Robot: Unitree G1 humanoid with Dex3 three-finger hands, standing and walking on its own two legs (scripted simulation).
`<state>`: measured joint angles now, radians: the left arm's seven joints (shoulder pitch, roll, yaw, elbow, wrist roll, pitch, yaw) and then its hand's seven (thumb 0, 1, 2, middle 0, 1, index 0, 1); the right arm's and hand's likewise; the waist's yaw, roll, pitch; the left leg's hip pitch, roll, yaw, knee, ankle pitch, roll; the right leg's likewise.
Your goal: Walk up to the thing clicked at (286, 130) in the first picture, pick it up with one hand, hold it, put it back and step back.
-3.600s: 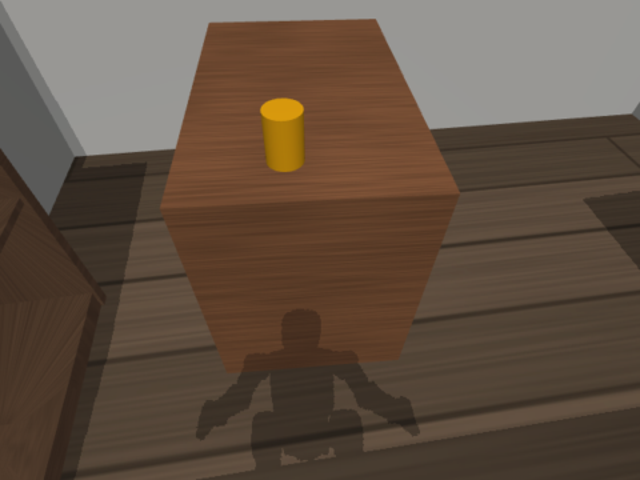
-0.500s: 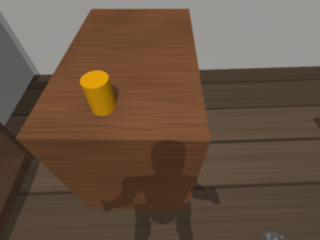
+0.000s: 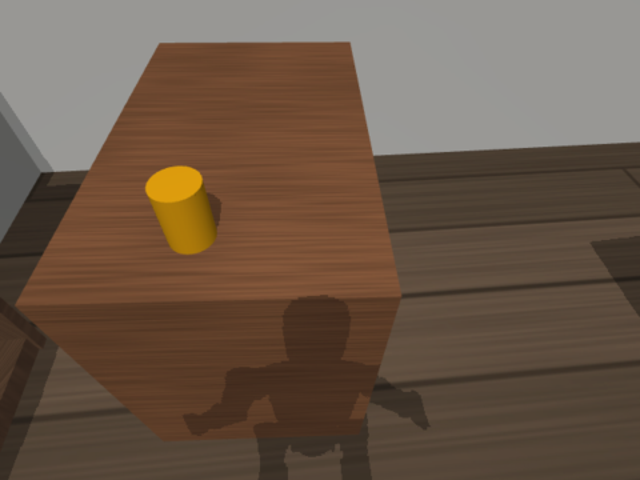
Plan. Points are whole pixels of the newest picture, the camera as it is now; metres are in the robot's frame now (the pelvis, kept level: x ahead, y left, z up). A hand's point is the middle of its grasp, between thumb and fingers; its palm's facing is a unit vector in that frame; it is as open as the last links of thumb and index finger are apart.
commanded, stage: walk up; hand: left
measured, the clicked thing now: (184, 211) +0.51 +0.21 +0.03
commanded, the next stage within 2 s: stand in 0.50 s
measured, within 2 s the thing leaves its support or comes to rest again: neither
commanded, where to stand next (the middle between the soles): +0.07 -0.01 m, yaw +1 degrees
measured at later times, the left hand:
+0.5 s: hand out of the picture +0.11 +0.25 -0.15, palm faces -0.05 -0.93 -0.36, open 7.4 cm
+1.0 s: hand out of the picture +0.08 +0.25 -0.15, palm faces -0.01 -0.94 -0.34, open 7.4 cm
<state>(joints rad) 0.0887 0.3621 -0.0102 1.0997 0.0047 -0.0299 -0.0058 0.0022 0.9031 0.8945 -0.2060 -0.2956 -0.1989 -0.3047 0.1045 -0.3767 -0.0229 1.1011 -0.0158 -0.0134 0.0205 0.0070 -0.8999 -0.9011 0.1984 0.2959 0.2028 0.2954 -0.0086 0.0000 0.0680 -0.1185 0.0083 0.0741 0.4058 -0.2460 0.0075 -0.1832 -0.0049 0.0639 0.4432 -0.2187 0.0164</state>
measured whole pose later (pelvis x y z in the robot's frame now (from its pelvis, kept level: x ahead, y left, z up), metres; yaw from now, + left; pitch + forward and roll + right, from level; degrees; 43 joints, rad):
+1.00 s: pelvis +0.00 +0.00 +0.01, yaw +1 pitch -2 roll +0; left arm 0.09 0.34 0.00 1.14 0.01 -0.01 0.00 0.00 0.90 0.89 -0.21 -0.30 -0.20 -0.30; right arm 0.08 -0.35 -0.02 1.14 -0.02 -0.01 0.01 0.01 -0.90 -0.90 0.20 0.30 0.20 0.30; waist -0.01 0.00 0.05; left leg -0.07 0.01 0.05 0.29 -0.18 0.00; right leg -0.12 -0.01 0.04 0.30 -0.15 0.02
